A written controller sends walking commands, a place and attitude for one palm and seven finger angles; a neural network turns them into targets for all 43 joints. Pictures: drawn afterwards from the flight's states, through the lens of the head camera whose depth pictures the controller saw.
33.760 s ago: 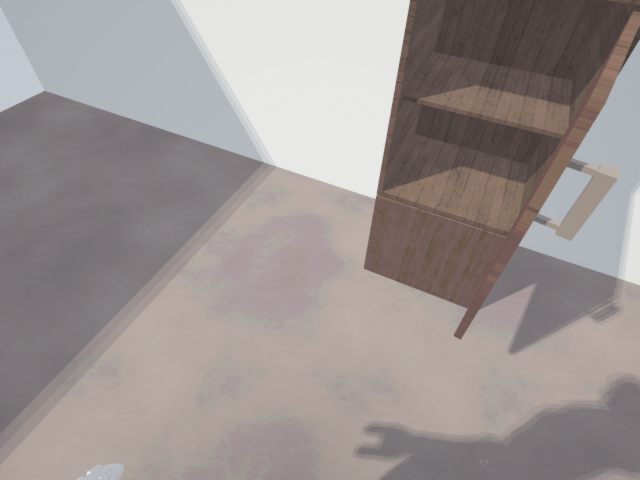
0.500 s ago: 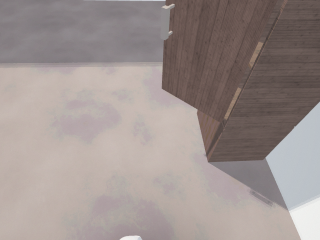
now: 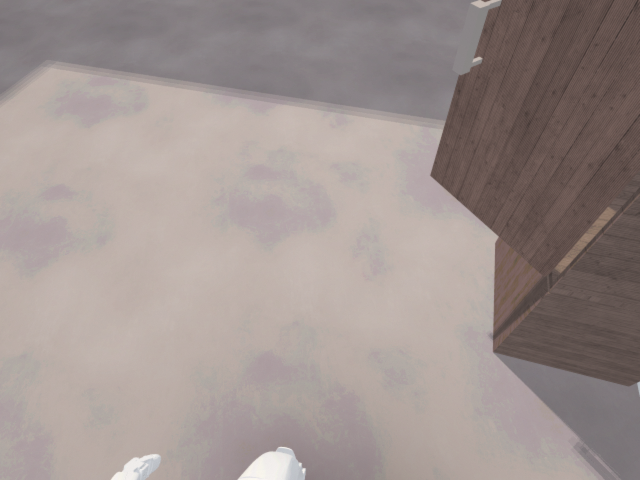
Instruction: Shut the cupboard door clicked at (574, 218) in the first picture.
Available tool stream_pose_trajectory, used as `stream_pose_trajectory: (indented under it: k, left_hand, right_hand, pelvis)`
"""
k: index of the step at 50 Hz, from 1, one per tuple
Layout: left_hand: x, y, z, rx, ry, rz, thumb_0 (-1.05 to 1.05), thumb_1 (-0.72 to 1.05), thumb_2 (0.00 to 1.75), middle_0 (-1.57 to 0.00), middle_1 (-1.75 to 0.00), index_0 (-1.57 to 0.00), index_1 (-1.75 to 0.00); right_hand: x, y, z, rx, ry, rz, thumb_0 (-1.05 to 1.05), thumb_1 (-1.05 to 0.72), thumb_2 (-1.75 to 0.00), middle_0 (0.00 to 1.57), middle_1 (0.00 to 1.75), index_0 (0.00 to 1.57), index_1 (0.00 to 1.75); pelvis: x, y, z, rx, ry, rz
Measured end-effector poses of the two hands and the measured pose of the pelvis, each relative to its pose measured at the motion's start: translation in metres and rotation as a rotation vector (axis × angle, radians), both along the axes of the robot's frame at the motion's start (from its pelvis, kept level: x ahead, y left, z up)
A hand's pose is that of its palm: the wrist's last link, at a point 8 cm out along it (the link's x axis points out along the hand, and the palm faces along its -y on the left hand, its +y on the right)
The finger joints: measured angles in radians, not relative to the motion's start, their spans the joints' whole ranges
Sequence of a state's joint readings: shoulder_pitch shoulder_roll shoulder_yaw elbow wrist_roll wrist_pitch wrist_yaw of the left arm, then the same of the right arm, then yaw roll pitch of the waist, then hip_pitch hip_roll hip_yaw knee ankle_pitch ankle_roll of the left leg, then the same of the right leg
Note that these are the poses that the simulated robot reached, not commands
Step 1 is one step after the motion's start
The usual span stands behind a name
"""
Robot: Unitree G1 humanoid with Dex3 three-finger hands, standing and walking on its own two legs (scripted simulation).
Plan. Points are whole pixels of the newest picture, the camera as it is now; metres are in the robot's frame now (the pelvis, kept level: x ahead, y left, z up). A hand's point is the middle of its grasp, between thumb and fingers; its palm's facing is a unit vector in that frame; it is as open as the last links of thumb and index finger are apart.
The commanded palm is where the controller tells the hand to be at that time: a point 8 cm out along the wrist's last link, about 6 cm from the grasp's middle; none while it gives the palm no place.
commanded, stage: walk to a spot facing it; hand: left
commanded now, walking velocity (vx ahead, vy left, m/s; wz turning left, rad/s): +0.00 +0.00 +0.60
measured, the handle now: (477, 36) +0.88 -0.28 +0.09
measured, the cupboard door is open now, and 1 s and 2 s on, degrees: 47 47 47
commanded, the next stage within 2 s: turn to face it in 1.32 s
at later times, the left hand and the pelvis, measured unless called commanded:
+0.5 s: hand out of the picture +0.04 +0.24 -0.15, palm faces +0.32 -0.91 -0.27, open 7.4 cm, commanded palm none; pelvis +0.03 +0.00 +0.00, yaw +19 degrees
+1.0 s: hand out of the picture -0.02 +0.19 -0.19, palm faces +0.67 -0.72 -0.17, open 7.4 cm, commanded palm none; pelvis +0.14 +0.09 -0.02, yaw +39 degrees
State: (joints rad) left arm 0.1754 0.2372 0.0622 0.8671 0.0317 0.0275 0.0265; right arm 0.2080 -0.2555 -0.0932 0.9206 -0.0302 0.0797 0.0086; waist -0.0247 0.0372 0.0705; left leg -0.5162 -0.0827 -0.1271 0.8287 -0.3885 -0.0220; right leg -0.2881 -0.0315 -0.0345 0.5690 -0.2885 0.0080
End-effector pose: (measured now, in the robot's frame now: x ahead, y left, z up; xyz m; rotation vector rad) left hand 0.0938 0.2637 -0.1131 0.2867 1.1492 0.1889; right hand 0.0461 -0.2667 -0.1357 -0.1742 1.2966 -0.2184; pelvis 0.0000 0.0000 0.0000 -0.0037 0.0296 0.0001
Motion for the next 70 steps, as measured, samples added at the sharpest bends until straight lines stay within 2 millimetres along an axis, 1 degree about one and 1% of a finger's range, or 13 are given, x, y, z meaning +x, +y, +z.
stream_pose_trajectory:
  k: [7, 14, 17, 22, 27, 30, 35, 41, 46, 50, 54, 61, 70]
  left_hand:
    - [-0.042, -0.009, -0.003, -0.032, 0.068, 0.103, 0.00, 0.91, 0.90, -0.20, -0.29, -0.20, -0.30]
    - [-0.087, 0.009, -0.032, -0.083, 0.101, 0.252, 0.00, 0.90, 0.90, -0.20, -0.30, -0.20, -0.30]
    - [-0.100, 0.015, -0.032, -0.079, 0.137, 0.302, 0.00, 0.91, 0.90, -0.20, -0.29, -0.20, -0.30]
    - [-0.093, 0.017, -0.014, -0.075, 0.091, 0.346, 0.01, 0.91, 0.90, -0.20, -0.29, -0.20, -0.30]
    - [-0.070, 0.012, 0.000, -0.041, -0.005, 0.365, 0.01, 0.91, 0.90, -0.20, -0.29, -0.20, -0.30]
    - [-0.070, 0.004, 0.002, -0.014, -0.049, 0.420, 0.00, 0.91, 0.90, -0.20, -0.29, -0.20, -0.30]
    - [-0.087, -0.019, 0.006, -0.054, 0.024, 0.524, 0.00, 0.91, 0.90, -0.20, -0.29, -0.20, -0.30]
    - [-0.107, -0.045, -0.004, -0.150, 0.110, 0.657, 0.00, 0.91, 0.90, -0.20, -0.29, -0.20, -0.30]
    - [-0.131, -0.055, -0.021, -0.233, 0.201, 0.780, 0.00, 0.91, 0.90, -0.20, -0.29, -0.20, -0.30]
    - [-0.146, -0.039, -0.043, -0.281, 0.281, 0.831, 0.00, 0.91, 0.90, -0.20, -0.30, -0.20, -0.30]
    - [-0.123, 0.013, -0.044, -0.230, 0.236, 0.836, 0.01, 0.91, 0.90, -0.20, -0.29, -0.20, -0.30]
    - [-0.032, 0.108, -0.010, -0.111, -0.014, 0.800, 0.01, 0.91, 0.90, -0.19, -0.29, -0.19, -0.30]
    - [0.092, 0.173, 0.011, -0.060, -0.147, 0.723, 0.00, 0.91, 0.90, -0.19, -0.29, -0.19, -0.30]
  right_hand:
    - [0.046, -0.001, 0.012, 0.001, -0.038, 0.109, 0.00, -0.91, -0.90, 0.20, 0.30, 0.19, 0.30]
    - [0.102, 0.038, 0.007, -0.014, -0.087, 0.291, 0.00, -0.91, -0.90, 0.20, 0.30, 0.19, 0.30]
    - [0.113, 0.053, 0.011, -0.012, -0.108, 0.342, 0.00, -0.91, -0.90, 0.20, 0.30, 0.20, 0.30]
    - [0.117, 0.062, 0.013, 0.018, -0.087, 0.389, 0.00, -0.91, -0.90, 0.20, 0.30, 0.20, 0.30]
    - [0.126, 0.052, -0.001, 0.050, -0.030, 0.412, 0.00, -0.90, -0.90, 0.21, 0.30, 0.20, 0.30]
    - [0.142, 0.047, -0.009, 0.049, 0.014, 0.450, 0.00, -0.90, -0.90, 0.21, 0.30, 0.20, 0.30]
    - [0.189, 0.060, 0.006, 0.058, 0.000, 0.504, 0.01, -0.91, -0.90, 0.20, 0.30, 0.20, 0.30]
    - [0.253, 0.111, 0.018, 0.067, -0.026, 0.637, 0.01, -0.91, -0.90, 0.20, 0.30, 0.19, 0.30]
    - [0.313, 0.189, 0.017, 0.079, -0.084, 0.791, 0.01, -0.91, -0.90, 0.20, 0.30, 0.19, 0.30]
    - [0.355, 0.249, 0.009, 0.085, -0.222, 0.862, 0.01, -0.91, -0.90, 0.20, 0.30, 0.19, 0.30]
    - [0.363, 0.271, 0.014, 0.069, -0.233, 0.871, 0.00, -0.91, -0.90, 0.20, 0.30, 0.20, 0.30]
    - [0.347, 0.276, 0.017, 0.056, -0.086, 0.834, 0.00, -0.91, -0.90, 0.20, 0.30, 0.20, 0.30]
    - [0.344, 0.261, 0.006, 0.043, 0.129, 0.733, 0.00, -0.91, -0.90, 0.21, 0.30, 0.20, 0.30]
  pelvis:
    - [0.006, -0.003, 0.008, 0.034, -0.015, 0.104]
    - [0.009, 0.013, -0.010, 0.017, -0.008, 0.214]
    - [0.009, 0.014, -0.007, 0.017, -0.012, 0.239]
    - [0.020, 0.010, 0.003, 0.003, -0.013, 0.294]
    - [0.043, -0.002, 0.000, 0.007, -0.017, 0.360]
    - [0.057, -0.007, -0.003, 0.016, -0.022, 0.418]
    - [0.082, 0.001, 0.011, 0.022, -0.014, 0.488]
    - [0.110, 0.021, 0.016, 0.022, -0.013, 0.592]
    - [0.128, 0.053, 0.006, 0.015, -0.023, 0.660]
    - [0.140, 0.090, -0.017, -0.001, -0.035, 0.689]
    - [0.153, 0.110, -0.013, 0.011, -0.041, 0.704]
    - [0.188, 0.142, 0.009, 0.008, -0.028, 0.753]
    - [0.260, 0.177, 0.012, 0.030, -0.013, 0.783]
